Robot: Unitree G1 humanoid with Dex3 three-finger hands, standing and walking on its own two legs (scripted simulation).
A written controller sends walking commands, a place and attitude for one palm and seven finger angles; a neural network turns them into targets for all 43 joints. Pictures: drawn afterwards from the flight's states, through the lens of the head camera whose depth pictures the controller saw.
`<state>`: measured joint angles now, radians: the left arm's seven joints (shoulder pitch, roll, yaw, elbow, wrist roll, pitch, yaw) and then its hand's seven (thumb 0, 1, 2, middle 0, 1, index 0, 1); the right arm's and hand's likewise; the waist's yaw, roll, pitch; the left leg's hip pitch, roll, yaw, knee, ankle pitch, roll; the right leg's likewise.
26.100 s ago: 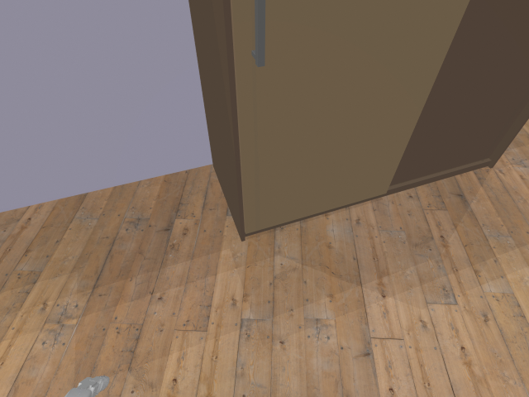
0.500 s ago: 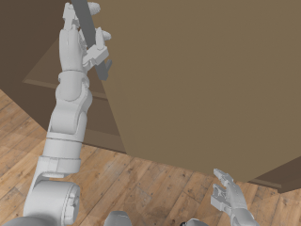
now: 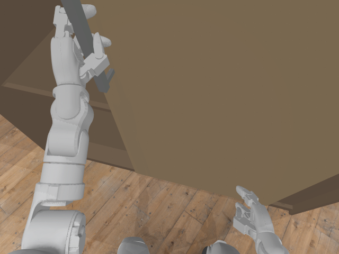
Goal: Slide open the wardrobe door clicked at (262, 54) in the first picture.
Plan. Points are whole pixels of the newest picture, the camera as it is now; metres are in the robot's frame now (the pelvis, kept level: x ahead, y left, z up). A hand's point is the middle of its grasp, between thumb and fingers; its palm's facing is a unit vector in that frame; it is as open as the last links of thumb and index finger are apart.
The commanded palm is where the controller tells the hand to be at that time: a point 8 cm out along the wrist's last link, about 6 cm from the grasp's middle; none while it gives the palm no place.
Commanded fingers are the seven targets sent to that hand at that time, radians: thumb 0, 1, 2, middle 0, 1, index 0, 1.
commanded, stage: step sideways, sliding the door along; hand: left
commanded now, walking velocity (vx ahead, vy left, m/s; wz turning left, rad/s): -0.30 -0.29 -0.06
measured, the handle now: (90, 31) +0.44 +0.26 +0.22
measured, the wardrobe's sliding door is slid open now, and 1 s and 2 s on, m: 0.59 0.59 0.59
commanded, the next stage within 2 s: stop walking and hold the door there in 0.30 s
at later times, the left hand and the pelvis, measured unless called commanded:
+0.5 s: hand (102, 57) +0.40 +0.23 +0.20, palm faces +0.51 -0.85 -0.16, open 6.9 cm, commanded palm +0.36 +0.24 +0.17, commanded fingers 0.00 0.90 0.90 -0.45 -1.40 -0.45 -1.40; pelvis +0.02 -0.08 +0.01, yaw -3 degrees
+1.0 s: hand (102, 56) +0.39 +0.22 +0.21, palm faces +0.54 -0.83 -0.14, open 6.8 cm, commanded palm +0.35 +0.25 +0.17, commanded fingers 0.00 0.90 0.90 -0.45 -1.40 -0.45 -1.40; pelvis -0.01 -0.08 +0.00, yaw -8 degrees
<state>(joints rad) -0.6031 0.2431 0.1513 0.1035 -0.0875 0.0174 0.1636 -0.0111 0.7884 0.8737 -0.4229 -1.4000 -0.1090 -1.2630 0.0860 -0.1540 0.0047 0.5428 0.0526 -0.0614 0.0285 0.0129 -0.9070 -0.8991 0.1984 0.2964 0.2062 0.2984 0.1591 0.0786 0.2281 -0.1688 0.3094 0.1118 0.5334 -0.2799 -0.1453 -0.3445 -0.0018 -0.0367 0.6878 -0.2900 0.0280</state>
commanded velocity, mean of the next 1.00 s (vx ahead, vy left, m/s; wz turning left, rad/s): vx -0.09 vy -0.06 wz -0.03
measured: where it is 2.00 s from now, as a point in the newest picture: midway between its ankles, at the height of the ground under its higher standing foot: outside the picture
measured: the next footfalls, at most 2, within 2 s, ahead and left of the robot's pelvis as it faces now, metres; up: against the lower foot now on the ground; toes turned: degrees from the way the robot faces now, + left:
right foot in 0.04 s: +0.09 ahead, -0.17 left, +0.00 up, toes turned -3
left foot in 0.22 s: +0.04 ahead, +0.09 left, +0.00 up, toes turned +12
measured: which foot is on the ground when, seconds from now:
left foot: down 0.00-0.06, up 0.08-0.20, down 0.22-0.58, up 0.60-0.86, down 0.88-1.00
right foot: up 0.00-0.02, down 0.04-0.22, up 0.24-0.56, down 0.58-0.90, up 0.92-1.00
